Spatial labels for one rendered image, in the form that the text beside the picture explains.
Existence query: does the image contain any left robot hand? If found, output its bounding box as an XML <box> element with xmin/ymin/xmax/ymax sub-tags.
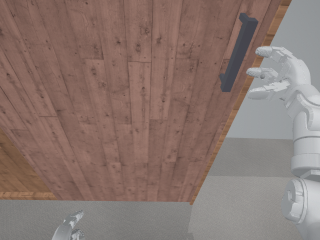
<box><xmin>52</xmin><ymin>210</ymin><xmax>85</xmax><ymax>240</ymax></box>

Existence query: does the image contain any wardrobe door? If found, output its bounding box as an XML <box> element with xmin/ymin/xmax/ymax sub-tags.
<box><xmin>0</xmin><ymin>0</ymin><xmax>282</xmax><ymax>202</ymax></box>
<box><xmin>0</xmin><ymin>128</ymin><xmax>52</xmax><ymax>193</ymax></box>

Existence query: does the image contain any right robot upper arm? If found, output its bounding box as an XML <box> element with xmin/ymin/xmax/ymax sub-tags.
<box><xmin>281</xmin><ymin>178</ymin><xmax>320</xmax><ymax>240</ymax></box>

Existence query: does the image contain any handle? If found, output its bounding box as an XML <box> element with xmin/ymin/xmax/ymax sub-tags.
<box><xmin>219</xmin><ymin>13</ymin><xmax>259</xmax><ymax>92</ymax></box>

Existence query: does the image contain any robot right forearm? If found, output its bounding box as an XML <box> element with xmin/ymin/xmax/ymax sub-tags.
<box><xmin>283</xmin><ymin>84</ymin><xmax>320</xmax><ymax>182</ymax></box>

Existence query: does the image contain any right robot hand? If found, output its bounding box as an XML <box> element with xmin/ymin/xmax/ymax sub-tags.
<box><xmin>246</xmin><ymin>46</ymin><xmax>311</xmax><ymax>102</ymax></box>

